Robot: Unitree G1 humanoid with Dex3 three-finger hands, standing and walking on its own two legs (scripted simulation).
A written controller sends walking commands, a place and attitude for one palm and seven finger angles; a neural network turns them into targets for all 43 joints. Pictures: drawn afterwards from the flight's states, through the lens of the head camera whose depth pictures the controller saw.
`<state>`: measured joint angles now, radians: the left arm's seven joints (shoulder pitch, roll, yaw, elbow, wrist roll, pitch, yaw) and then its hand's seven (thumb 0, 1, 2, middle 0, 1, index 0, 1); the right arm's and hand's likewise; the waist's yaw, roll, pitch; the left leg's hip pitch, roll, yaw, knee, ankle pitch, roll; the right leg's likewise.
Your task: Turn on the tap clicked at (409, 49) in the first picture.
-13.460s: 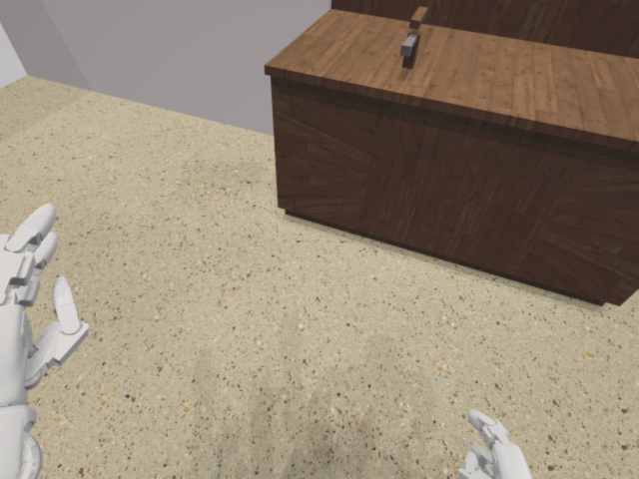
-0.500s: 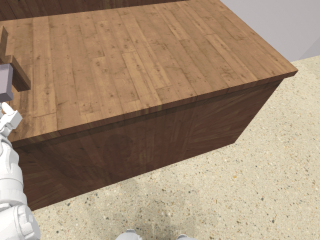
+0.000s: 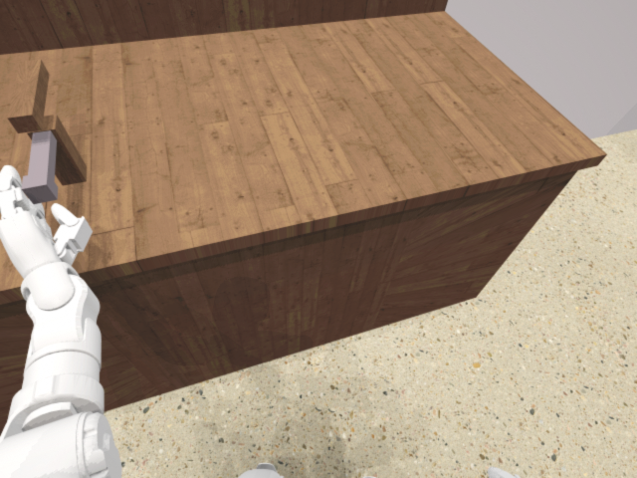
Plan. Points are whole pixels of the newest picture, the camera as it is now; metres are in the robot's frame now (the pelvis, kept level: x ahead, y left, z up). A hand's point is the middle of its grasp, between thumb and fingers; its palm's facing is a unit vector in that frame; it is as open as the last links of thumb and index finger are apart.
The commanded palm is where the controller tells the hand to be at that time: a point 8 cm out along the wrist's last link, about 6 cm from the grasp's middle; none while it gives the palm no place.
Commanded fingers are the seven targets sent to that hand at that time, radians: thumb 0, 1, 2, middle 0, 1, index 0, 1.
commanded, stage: push the lever round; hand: left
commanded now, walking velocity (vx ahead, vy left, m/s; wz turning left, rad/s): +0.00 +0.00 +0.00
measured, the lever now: (40, 188) +0.45 +0.38 +0.09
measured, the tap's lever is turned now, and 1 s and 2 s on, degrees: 1 24 51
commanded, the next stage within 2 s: none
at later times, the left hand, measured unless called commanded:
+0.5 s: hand (115, 211) +0.42 +0.28 +0.08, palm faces +0.72 -0.69 -0.04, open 8.0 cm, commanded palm +0.38 +0.29 +0.08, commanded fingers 0.00 0.90 0.90 -0.15 -0.15 -0.15 -0.15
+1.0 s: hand (137, 197) +0.45 +0.26 +0.08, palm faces +0.81 -0.59 -0.06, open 8.0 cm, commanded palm +0.40 +0.27 +0.08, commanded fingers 0.00 0.90 0.90 -0.15 -0.15 -0.15 -0.15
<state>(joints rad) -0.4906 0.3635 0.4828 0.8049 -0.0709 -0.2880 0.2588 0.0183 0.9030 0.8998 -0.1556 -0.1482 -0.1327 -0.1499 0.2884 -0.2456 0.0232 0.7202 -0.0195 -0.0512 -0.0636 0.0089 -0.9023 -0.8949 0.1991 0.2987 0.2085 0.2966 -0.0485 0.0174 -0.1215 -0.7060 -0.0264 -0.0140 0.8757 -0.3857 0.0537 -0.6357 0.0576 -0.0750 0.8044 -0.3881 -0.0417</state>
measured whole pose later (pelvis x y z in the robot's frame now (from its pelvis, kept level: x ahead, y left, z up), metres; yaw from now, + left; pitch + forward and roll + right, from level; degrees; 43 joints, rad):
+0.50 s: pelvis +0.00 -0.01 +0.00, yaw +0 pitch +13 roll -2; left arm -0.60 0.30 0.46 0.90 0.01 -0.30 0.49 0.02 0.90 0.90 -0.16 -0.15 -0.11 -0.14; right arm 0.31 -0.24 0.01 0.76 -0.05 -0.02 -0.04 0.01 -0.90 -0.90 0.20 0.30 0.21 0.30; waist -0.07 0.02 -0.13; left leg -0.73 -0.03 -0.02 0.88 -0.38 0.04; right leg -0.66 0.06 -0.08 0.82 -0.39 -0.05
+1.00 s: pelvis +0.00 -0.02 +0.00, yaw +1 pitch +15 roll -2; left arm -0.74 0.31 0.51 1.06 0.09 -0.32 0.67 0.02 0.90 0.90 -0.16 -0.15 -0.09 -0.14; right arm 0.33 -0.24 -0.01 0.77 -0.08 0.01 -0.02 0.01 -0.90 -0.90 0.20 0.30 0.21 0.30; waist -0.10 0.02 -0.15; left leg -0.77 -0.02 -0.04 0.89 -0.38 0.02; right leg -0.71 0.07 -0.10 0.83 -0.39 -0.07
